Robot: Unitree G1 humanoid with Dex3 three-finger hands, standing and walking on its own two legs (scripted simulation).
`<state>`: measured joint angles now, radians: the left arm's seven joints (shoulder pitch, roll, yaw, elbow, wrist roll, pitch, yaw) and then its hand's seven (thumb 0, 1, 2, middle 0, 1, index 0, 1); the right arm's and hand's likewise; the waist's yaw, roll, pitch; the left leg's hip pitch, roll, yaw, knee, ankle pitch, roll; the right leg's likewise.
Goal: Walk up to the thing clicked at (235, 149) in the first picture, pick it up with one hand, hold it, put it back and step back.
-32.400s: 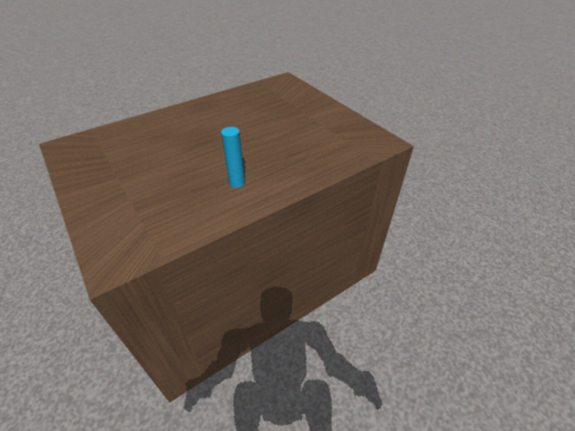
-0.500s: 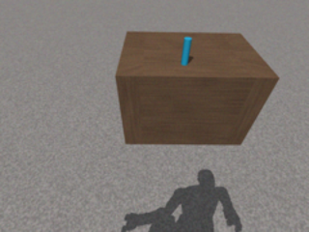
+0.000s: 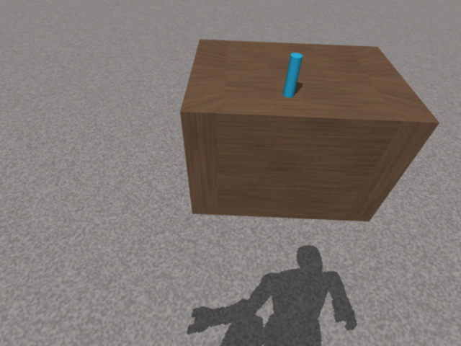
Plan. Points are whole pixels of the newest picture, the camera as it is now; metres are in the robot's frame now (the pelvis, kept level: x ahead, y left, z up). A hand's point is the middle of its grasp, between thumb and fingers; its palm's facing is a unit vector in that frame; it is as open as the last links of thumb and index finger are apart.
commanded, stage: step back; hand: right
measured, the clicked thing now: (292, 76) +1.08 -0.23 -0.04
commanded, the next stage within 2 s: stand in 0.16 s
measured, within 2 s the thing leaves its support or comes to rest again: neither
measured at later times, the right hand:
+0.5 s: hand out of the picture +0.09 -0.25 -0.14, palm faces +0.00 +0.94 -0.33, open 7.4 cm
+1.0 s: hand out of the picture +0.03 -0.26 -0.15, palm faces +0.00 +0.95 -0.33, open 7.4 cm
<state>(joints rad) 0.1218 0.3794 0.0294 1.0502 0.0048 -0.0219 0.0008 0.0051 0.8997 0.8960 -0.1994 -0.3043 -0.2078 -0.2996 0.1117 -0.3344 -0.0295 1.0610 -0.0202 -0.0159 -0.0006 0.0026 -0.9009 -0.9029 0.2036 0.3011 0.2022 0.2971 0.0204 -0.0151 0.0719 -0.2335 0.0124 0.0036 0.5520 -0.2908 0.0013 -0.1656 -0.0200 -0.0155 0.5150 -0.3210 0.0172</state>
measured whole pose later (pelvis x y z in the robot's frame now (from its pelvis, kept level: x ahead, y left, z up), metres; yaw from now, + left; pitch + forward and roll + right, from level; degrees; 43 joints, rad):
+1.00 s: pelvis -0.03 -0.01 +0.01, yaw -1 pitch -3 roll +0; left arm 0.13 0.35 0.00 1.14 0.01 -0.02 -0.01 0.00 0.90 0.90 -0.20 -0.30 -0.21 -0.30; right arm 0.13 -0.35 -0.01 1.16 -0.01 -0.01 0.01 0.00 -0.90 -0.90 0.20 0.30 0.20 0.30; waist 0.00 0.01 0.05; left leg -0.14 0.02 0.01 0.33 -0.13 -0.01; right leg -0.10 -0.01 -0.01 0.33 -0.18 0.01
